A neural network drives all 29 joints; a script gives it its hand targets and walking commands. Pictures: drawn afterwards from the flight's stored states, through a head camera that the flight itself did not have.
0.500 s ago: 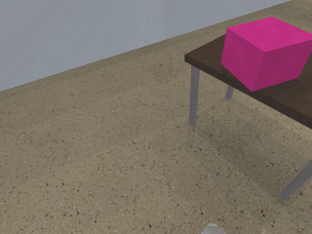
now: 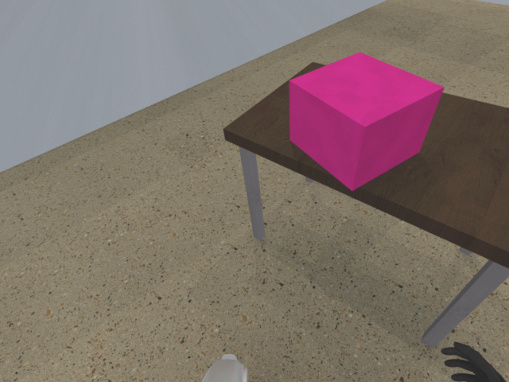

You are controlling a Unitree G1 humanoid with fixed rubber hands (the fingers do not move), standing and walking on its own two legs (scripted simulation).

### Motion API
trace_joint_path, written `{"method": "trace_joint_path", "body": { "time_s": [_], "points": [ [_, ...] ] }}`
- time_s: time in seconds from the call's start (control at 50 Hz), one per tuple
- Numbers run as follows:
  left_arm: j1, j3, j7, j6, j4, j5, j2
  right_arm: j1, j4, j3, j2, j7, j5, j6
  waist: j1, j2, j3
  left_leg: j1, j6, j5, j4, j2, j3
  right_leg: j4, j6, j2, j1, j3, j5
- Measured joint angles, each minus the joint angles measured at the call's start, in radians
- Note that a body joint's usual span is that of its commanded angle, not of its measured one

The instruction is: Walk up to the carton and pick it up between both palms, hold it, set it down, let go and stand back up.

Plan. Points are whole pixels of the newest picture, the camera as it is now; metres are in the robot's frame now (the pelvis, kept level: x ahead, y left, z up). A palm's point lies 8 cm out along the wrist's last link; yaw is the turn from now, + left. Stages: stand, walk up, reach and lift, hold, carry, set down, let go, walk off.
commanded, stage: walk up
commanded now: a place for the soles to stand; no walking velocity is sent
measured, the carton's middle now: (356, 117) +0.79 -0.19 -0.02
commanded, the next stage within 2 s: none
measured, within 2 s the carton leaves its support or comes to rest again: neither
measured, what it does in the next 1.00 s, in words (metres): walks ahead, turning right: left foot, then right foot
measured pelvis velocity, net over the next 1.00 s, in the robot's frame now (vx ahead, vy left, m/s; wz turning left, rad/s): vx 0.41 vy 0.09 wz -0.56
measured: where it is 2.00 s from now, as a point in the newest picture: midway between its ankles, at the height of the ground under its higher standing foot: (269, 326)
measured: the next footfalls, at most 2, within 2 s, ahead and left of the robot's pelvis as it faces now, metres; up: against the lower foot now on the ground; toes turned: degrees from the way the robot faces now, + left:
left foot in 0.10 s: +0.24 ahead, +0.18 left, +0.00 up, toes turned -4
right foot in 0.62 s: +0.37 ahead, -0.10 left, +0.00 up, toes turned -23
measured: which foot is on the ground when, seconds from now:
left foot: up 0.00-0.08, down 0.10-0.64, up 0.66-0.98, down 1.00-1.00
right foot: down 0.00-0.12, up 0.14-0.60, down 0.62-1.00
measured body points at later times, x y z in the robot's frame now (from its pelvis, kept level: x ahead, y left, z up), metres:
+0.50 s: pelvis +0.21 +0.09 +0.01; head +0.24 +0.08 +0.46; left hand +0.44 +0.33 -0.07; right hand +0.12 -0.22 -0.08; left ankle +0.20 +0.19 -0.72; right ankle +0.30 -0.09 -0.68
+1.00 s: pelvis +0.41 +0.09 -0.02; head +0.40 +0.07 +0.43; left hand +0.64 +0.33 -0.08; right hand +0.37 -0.26 -0.09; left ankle +0.57 +0.17 -0.72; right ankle +0.34 -0.08 -0.72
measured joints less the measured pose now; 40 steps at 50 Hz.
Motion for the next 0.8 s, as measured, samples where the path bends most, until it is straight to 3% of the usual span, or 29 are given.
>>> {"method": "trace_joint_path", "body": {
  "time_s": [0.1,0.12,0.16,0.22,0.26,0.34,0.46,0.54,0.62,0.66,0.74,0.8],
  "points": [
    [0.013,0.023,-0.002,0.002,0.012,-0.009,0.040,0.017,-0.017,-0.014,-0.015,-0.007,-0.004,-0.018,-0.007,-0.023,-0.021,0.124,0.019,0.100,-0.223,-0.026,0.004,0.045,0.056,-0.022,0.070,0.069,-0.115],
    [0.007,0.031,-0.002,0.007,0.016,-0.010,0.053,0.018,-0.017,-0.015,-0.009,-0.013,-0.008,-0.027,-0.016,-0.049,-0.020,0.139,0.005,0.110,-0.215,-0.046,0.019,0.091,0.055,-0.041,0.069,0.088,-0.153],
    [-0.027,0.051,0.001,0.023,0.036,-0.021,0.064,0.022,-0.023,-0.005,0.005,-0.027,-0.020,-0.039,-0.032,-0.088,-0.008,0.139,-0.009,0.037,-0.129,-0.061,0.065,0.304,0.016,-0.043,0.003,0.114,-0.179],
    [-0.081,0.055,0.008,0.043,0.043,-0.025,0.072,0.055,-0.014,0.011,0.034,-0.042,-0.011,-0.035,-0.057,-0.082,-0.006,0.200,0.002,-0.018,-0.133,-0.036,0.084,0.584,-0.008,-0.016,-0.144,0.015,-0.123],
    [-0.114,0.063,0.005,0.040,0.035,-0.022,0.091,0.086,-0.003,0.025,0.054,-0.048,-0.009,-0.036,-0.072,-0.095,0.001,0.260,0.011,-0.023,-0.183,-0.025,0.106,0.634,-0.017,-0.031,-0.228,-0.052,-0.073],
    [-0.167,0.081,-0.013,0.041,0.018,-0.020,0.107,0.156,0.016,0.036,0.054,-0.045,-0.009,-0.044,-0.095,-0.113,0.014,0.363,0.017,-0.029,-0.288,-0.024,0.161,0.529,-0.010,-0.060,-0.340,-0.095,0.031],
    [-0.219,0.071,-0.038,0.050,0.015,-0.010,0.082,0.222,0.038,0.018,0.012,-0.043,-0.001,-0.039,-0.126,-0.100,0.057,0.480,0.025,-0.052,-0.387,-0.039,0.242,0.286,-0.005,-0.081,-0.404,-0.097,0.176],
    [-0.233,0.054,-0.046,0.057,0.017,-0.005,0.048,0.247,0.045,0.012,-0.014,-0.040,0.004,-0.027,-0.149,-0.075,0.065,0.543,0.018,-0.103,-0.404,-0.040,0.296,0.129,-0.022,-0.092,-0.377,-0.135,0.239],
    [-0.235,0.037,-0.042,0.042,-0.001,0.005,0.028,0.264,0.051,0.016,-0.025,-0.041,0.006,-0.002,-0.156,-0.044,0.049,0.567,-0.004,-0.210,-0.325,-0.008,0.337,-0.007,-0.051,-0.057,-0.280,-0.161,0.236],
    [-0.243,0.036,-0.027,0.024,-0.015,0.011,0.029,0.252,0.064,0.020,-0.017,-0.039,0.012,0.014,-0.142,-0.017,0.055,0.519,0.011,-0.281,-0.146,0.042,0.310,0.036,-0.039,-0.011,-0.282,-0.161,0.250],
    [-0.225,0.030,0.021,0.015,-0.047,-0.015,0.027,0.186,0.065,0.029,0.015,-0.025,0.029,0.051,-0.091,-0.031,0.064,0.316,0.007,-0.278,0.307,-0.041,0.112,0.117,-0.036,0.005,-0.261,-0.110,0.175],
    [-0.180,0.022,0.041,0.011,-0.045,-0.017,0.026,0.129,0.028,0.032,0.014,-0.024,0.029,0.037,-0.070,-0.023,0.066,0.208,0.006,-0.275,0.325,-0.038,0.055,0.094,-0.013,-0.002,-0.197,-0.077,0.141]
  ]
}}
